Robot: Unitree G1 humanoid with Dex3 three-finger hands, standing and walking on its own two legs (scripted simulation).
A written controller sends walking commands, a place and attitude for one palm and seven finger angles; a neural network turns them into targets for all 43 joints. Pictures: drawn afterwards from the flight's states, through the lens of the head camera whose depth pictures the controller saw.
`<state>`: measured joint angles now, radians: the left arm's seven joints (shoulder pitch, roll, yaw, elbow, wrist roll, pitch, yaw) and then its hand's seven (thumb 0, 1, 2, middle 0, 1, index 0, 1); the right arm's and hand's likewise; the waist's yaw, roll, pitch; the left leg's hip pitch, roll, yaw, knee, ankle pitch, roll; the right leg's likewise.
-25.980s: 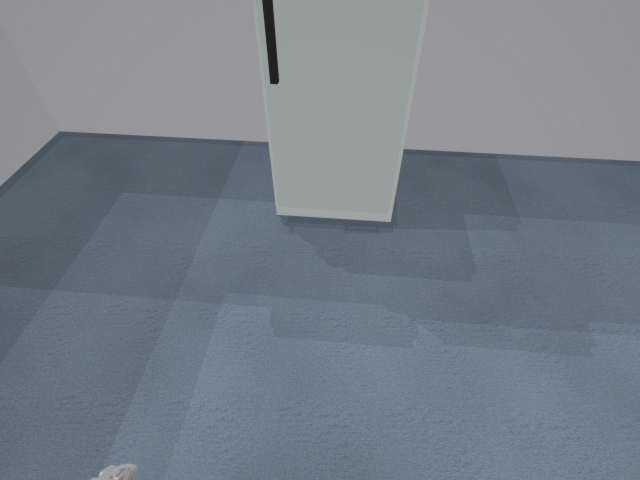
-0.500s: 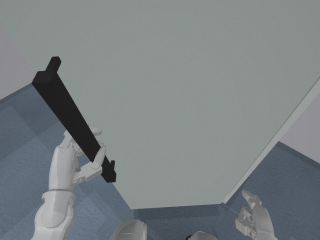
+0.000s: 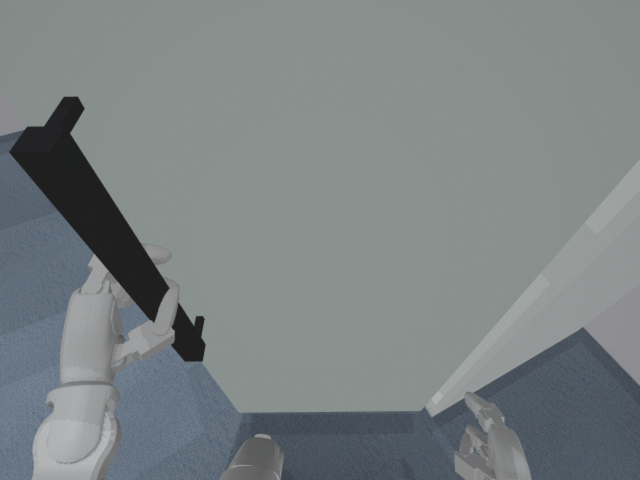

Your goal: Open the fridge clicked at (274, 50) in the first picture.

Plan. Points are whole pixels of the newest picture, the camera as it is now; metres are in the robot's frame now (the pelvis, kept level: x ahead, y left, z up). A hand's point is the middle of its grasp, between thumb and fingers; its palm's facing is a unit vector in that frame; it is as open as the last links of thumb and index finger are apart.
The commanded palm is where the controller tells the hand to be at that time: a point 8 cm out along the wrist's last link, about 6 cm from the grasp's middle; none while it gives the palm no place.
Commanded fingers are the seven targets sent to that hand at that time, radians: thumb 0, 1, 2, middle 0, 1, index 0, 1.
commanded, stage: walk backward, drawing the door open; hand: left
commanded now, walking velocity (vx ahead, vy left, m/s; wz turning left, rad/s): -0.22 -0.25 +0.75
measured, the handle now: (152, 269) +0.30 +0.20 +0.12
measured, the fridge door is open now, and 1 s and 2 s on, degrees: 64 78 77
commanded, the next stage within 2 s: stop walking and hold the door back in 0.38 s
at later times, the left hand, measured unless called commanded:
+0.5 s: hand (178, 435) +0.15 +0.14 +0.11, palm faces +0.50 -0.83 -0.24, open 6.5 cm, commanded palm +0.11 +0.17 +0.10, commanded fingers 0.00 0.90 0.90 -0.45 -1.40 -0.45 -1.40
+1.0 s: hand (176, 422) +0.16 +0.14 +0.11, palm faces +0.53 -0.82 -0.21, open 6.0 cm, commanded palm +0.12 +0.19 +0.10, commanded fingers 0.00 0.90 0.90 -0.45 -1.40 -0.45 -1.40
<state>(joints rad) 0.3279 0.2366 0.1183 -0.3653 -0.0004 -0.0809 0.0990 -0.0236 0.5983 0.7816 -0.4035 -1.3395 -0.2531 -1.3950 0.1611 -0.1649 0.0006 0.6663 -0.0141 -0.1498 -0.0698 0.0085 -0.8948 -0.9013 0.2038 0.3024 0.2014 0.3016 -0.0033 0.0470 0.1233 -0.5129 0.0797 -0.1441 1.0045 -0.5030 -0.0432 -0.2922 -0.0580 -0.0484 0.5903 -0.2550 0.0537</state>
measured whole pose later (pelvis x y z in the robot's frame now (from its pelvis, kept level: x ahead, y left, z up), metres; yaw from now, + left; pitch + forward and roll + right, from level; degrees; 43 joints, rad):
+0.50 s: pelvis -0.04 -0.13 +0.02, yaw +19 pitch -1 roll -4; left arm 0.27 0.27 0.12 -0.29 -0.05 -0.04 0.11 0.01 0.64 0.79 -0.37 -1.29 -0.28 -1.39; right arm 0.21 -0.12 0.05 0.60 -0.01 -0.15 -0.07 0.01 -0.89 -0.90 0.20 0.30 0.20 0.30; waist 0.00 0.05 0.10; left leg -0.31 0.12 -0.13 0.45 -0.14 -0.07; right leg -0.29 0.00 -0.03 0.64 -0.38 0.06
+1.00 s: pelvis -0.11 -0.17 +0.01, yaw +24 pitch -1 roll +1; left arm -0.31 0.26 0.12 0.39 -0.02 -0.15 0.08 0.00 0.61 0.78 -0.45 -1.40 -0.42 -1.40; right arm 0.19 -0.29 -0.03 0.66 0.00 -0.06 -0.10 0.01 -0.90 -0.90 0.20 0.30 0.19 0.30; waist -0.03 -0.01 0.07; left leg -0.22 0.01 0.07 0.51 -0.27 0.00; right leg -0.38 -0.12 -0.05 0.63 -0.30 0.04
